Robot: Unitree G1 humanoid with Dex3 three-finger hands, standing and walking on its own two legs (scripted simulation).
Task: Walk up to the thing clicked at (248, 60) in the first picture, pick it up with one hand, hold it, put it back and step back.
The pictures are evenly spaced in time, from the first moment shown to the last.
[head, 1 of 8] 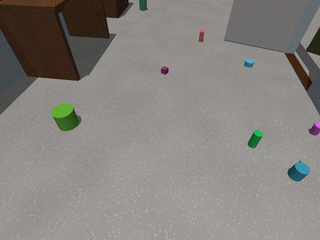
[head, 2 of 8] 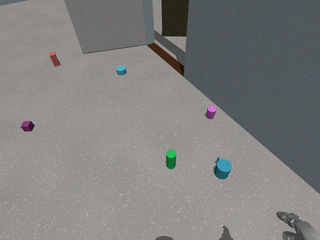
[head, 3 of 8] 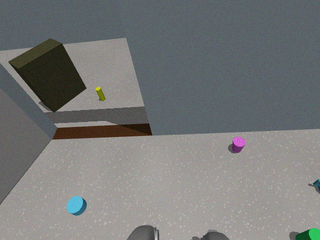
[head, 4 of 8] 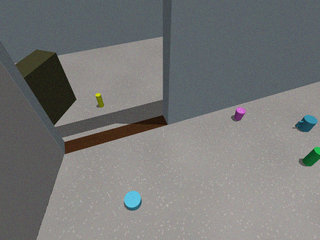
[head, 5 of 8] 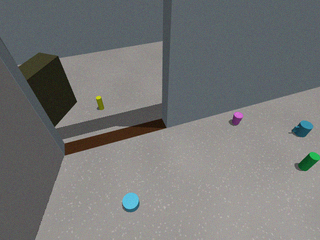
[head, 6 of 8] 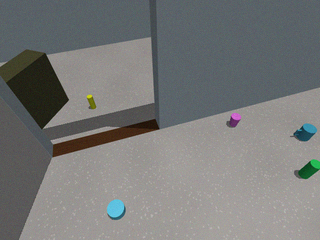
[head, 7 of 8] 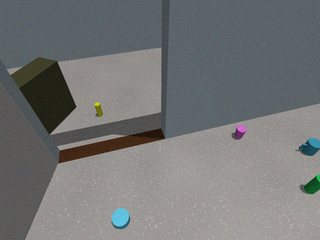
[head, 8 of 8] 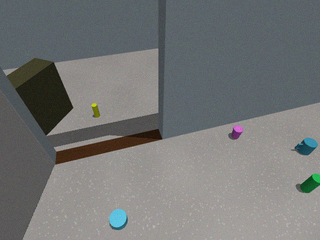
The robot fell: no
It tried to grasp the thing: no
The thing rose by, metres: 0.00
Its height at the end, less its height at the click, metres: +0.00
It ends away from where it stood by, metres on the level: 0.00
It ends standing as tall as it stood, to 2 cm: yes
